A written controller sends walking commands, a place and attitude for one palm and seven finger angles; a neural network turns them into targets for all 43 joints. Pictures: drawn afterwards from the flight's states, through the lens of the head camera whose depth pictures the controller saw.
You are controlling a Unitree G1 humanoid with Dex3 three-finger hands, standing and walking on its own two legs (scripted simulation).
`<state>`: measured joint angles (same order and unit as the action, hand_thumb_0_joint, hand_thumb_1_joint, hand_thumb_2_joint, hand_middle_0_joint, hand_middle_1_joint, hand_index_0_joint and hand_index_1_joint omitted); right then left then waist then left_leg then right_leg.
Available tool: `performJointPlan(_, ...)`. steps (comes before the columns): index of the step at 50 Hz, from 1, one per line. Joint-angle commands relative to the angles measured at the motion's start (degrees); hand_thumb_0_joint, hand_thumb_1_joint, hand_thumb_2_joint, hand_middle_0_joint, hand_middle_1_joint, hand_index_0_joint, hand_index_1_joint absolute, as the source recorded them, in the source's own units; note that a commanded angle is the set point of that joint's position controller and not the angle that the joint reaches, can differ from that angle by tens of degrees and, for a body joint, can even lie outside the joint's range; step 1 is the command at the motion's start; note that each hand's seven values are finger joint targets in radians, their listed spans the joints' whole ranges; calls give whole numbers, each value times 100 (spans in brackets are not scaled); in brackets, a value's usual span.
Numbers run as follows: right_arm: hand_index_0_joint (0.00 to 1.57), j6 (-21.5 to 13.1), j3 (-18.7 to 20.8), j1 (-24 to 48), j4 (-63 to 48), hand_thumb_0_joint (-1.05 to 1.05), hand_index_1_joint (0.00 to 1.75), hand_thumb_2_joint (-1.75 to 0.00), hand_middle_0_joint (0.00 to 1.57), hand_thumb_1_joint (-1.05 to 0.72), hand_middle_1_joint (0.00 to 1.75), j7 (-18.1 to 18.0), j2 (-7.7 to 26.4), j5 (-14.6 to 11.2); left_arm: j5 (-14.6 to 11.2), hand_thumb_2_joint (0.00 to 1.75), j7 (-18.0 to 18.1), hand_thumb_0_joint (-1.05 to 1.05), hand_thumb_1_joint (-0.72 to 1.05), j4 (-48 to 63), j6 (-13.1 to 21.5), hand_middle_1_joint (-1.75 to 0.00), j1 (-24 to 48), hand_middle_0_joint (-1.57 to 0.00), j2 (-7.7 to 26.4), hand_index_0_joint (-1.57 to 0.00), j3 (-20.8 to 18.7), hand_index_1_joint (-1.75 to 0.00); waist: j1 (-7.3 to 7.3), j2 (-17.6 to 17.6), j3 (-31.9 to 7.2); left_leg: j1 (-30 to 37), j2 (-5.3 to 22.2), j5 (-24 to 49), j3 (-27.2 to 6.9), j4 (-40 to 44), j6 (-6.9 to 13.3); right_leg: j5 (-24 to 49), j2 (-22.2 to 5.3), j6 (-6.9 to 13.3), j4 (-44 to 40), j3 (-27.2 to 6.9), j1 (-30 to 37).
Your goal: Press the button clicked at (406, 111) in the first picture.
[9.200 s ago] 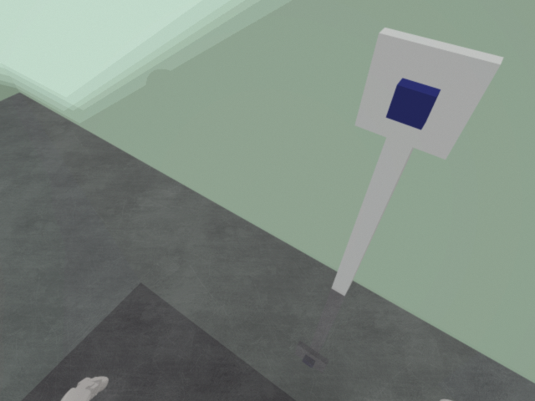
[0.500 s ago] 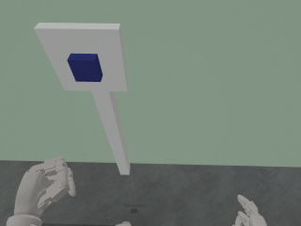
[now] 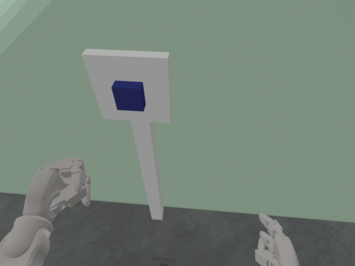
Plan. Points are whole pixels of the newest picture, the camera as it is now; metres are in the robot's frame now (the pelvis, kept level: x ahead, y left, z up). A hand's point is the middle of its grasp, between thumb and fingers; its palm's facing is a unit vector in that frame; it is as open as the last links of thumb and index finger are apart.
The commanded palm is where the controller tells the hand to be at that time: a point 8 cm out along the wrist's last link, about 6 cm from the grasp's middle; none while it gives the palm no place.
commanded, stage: raise the hand and make a fist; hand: left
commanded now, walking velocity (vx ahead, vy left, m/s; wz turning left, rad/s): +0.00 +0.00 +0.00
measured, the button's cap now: (129, 95) +0.48 +0.17 +0.15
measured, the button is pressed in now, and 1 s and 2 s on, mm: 0 0 0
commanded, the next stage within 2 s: aim a knuckle at the button in 0.54 s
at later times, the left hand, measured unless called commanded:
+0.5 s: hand (89, 185) +0.22 +0.18 +0.14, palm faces +0.05 -1.00 -0.08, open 3.1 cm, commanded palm +0.19 +0.23 +0.15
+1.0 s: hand (107, 167) +0.27 +0.17 +0.13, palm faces +0.02 -1.00 -0.05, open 3.1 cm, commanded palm +0.24 +0.22 +0.14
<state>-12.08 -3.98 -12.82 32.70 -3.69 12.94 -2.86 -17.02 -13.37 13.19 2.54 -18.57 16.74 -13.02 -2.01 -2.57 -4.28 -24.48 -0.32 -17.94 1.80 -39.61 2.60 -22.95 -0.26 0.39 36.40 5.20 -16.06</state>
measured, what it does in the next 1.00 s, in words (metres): stands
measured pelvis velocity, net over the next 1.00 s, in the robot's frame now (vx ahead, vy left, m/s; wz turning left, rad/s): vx -0.01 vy -0.03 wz -0.01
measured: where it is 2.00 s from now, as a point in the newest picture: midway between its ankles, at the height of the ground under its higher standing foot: outside the picture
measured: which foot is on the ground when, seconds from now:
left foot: down 0.00-1.00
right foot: down 0.00-1.00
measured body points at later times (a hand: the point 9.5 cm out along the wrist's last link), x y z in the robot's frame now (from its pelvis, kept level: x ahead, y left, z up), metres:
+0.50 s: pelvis -0.01 -0.02 +0.01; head -0.03 -0.04 +0.46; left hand +0.21 +0.23 +0.15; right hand +0.17 -0.26 -0.06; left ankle +0.03 +0.09 -0.72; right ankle -0.04 -0.11 -0.72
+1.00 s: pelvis -0.01 -0.03 +0.01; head -0.02 -0.05 +0.46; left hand +0.26 +0.22 +0.14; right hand +0.16 -0.28 -0.07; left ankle +0.03 +0.09 -0.72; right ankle -0.04 -0.11 -0.72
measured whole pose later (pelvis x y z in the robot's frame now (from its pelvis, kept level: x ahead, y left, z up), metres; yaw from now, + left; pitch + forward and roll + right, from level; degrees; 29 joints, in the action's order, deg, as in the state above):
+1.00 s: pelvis -0.01 -0.03 +0.01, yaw -1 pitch +0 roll +0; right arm -12.7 -2.4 -13.1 36.6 -5.0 15.1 -3.8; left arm -17.1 -14.3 -1.1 0.8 -4.5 16.7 -14.3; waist -0.9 -2.8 -2.5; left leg -18.8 1.2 -14.1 1.9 -32.9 0.1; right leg -20.6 1.4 2.8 32.5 4.8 -12.1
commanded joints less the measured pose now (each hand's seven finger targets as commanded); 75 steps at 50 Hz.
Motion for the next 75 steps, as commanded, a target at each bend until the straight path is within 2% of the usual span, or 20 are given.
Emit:
performJointPlan(1,20,-322,313,561,-847,0,30,-90,20,-90,30,-106,809,-53,-193,90,-44,0,90,1113,110,-150,1034,-130,913,-130,-571,-150,52,16,-641,1340,188,1197,-571,848,-98,1382,161,62,-627,-15,-422)
performJointPlan(7,20,-372,290,701,-819,0,30,-90,20,-90,30,-145,791,-85,-245,90,-68,0,90,1207,-133,-150,1505,-130,1170,-130,-795,-150,-12,-212,-731,1612,150,1257,-523,1001,-91,1447,127,70,-821,-56,-199)
performJointPlan(12,20,-366,324,726,-802,0,30,-90,20,-90,30,-130,810,-110,-314,90,-123,0,90,796,-345,-150,1134,-130,933,-130,-707,-150,-24,91,-428,1482,105,1147,-419,1033,-68,1504,110,25,-981,-110,-200)
performJointPlan(16,20,-367,343,718,-802,0,30,-90,20,-90,30,-123,802,-88,-249,90,-27,0,90,1051,-233,-150,1293,-130,1034,-130,-757,-150,5,122,-465,1513,90,1089,-357,1024,-43,1432,105,3,-1043,-180,-187)
performJointPlan(19,20,-415,328,712,-775,0,30,-90,20,-90,30,-115,764,-78,-177,90,46,0,90,1184,-26,-150,1439,-130,1059,-130,-748,-150,24,-197,-475,1636,91,1093,-341,1033,-60,1391,98,19,-1030,-185,-211)
performJointPlan(24,20,-450,334,738,-712,0,30,-90,20,-90,30,-137,773,-88,-205,90,9,0,90,925,78,-150,1419,-130,1032,-130,-720,-150,41,-84,-292,1534,65,857,-304,1035,-44,1216,65,-21,-1159,-290,-256)
performJointPlan(26,20,-450,341,741,-700,0,30,-90,20,-90,30,-144,795,-97,-231,90,-36,0,90,787,47,-150,1359,-130,1009,-130,-695,-150,46,195,-248,1421,57,814,-281,998,-32,1203,32,-67,-1233,-383,-194)
performJointPlan(29,20,-480,336,759,-715,0,30,-90,20,-90,30,-158,785,-105,-226,90,-86,0,90,842,48,-150,1434,-130,1027,-130,-675,-150,36,1,-332,1511,35,837,-263,995,-23,1263,18,-75,-1227,-393,-196)
performJointPlan(30,20,-482,337,761,-700,0,30,-90,20,-90,30,-162,784,-104,-250,90,-84,0,90,767,46,-150,1384,-130,1042,-130,-716,-150,47,282,-243,1399,51,819,-277,941,-13,1266,0,-128,-1295,-491,-198)
performJointPlan(32,20,-498,334,785,-701,0,30,-90,20,-90,30,-159,778,-113,-264,90,-106,0,90,760,55,-150,1413,-130,999,-130,-690,-150,46,212,-251,1404,37,808,-256,934,-17,1263,-37,-144,-1303,-532,-184)
performJointPlan(34,20,-512,328,787,-641,0,30,-90,20,-90,30,-178,782,-108,-244,90,-77,0,90,719,114,-150,1827,-130,1055,-130,-681,-150,97,100,-212,1444,29,744,-255,933,-16,1143,-35,-134,-1307,-532,-277)
performJointPlan(36,20,-512,341,766,-581,0,30,-90,20,-90,30,-201,805,-106,-230,90,-55,0,90,479,141,-150,2051,-130,1110,-130,-702,-150,138,321,-109,1318,40,647,-263,903,-18,963,-59,-167,-1369,-631,-301)
performJointPlan(43,20,-491,352,748,-577,0,30,-90,20,-90,30,-189,798,-115,-158,90,-113,0,90,16,231,-150,2465,-130,1018,-130,-565,-150,69,51,-539,1493,5,981,-230,884,-10,1618,-83,-155,-1160,-591,-97)
performJointPlan(46,20,-426,365,694,-565,0,30,-90,20,-90,30,-176,833,-107,-145,90,-78,0,90,-264,191,-150,2565,-130,1077,-130,-628,-150,70,370,-534,1361,16,1025,-234,879,-10,1745,-82,-189,-1137,-603,-38)
performJointPlan(50,20,-371,388,657,-595,0,30,-90,20,-90,30,-141,831,-95,-78,90,31,0,90,-268,208,-150,2701,-130,1180,-130,-740,-150,28,184,-731,1488,25,1322,-205,870,-11,2141,-42,-139,-997,-505,32)
performJointPlan(52,20,-338,396,650,-651,0,30,-90,20,-90,30,-112,800,-93,-49,90,77,0,90,-184,226,-150,2652,-130,940,-130,-550,-150,43,89,-836,1616,14,1497,-159,868,-14,2377,-25,-115,-930,-438,40)
performJointPlan(56,20,-269,424,577,-601,0,30,-90,20,-90,30,-96,832,-76,15,90,196,0,90,-371,239,-150,2775,-130,836,-130,-416,-150,102,319,-676,1585,49,1487,-176,881,-17,2272,33,-85,-917,-371,-119)
performJointPlan(63,20,-88,423,573,-560,0,30,-90,20,-90,30,-83,818,-60,136,90,343,0,90,-416,295,-150,3508,-130,813,-130,-287,-150,195,-6,-942,1784,63,1651,-186,878,-40,2264,58,-12,-832,-338,-132)
performJointPlan(68,20,17,435,513,-492,0,30,-90,20,-90,30,-87,837,-69,175,90,408,0,90,-898,321,-150,3954,-130,676,-130,-102,-150,261,168,-877,1753,84,1510,-235,885,-50,2073,80,-1,-852,-332,-246)
performJointPlan(75,20,194,459,430,-460,0,30,-90,20,-90,30,-40,873,-44,279,90,565,0,90,-1398,380,-150,4265,-130,826,-130,-226,-150,212,273,-1070,1679,103,1634,-244,848,-52,2146,90,27,-799,-338,-164)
